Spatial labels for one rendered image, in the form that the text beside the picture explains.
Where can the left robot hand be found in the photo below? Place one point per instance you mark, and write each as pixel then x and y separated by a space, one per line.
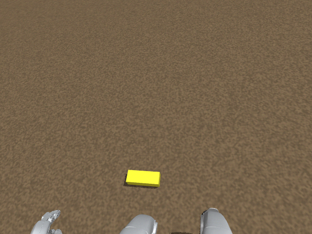
pixel 43 225

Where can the carton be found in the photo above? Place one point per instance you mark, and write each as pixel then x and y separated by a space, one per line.
pixel 144 178

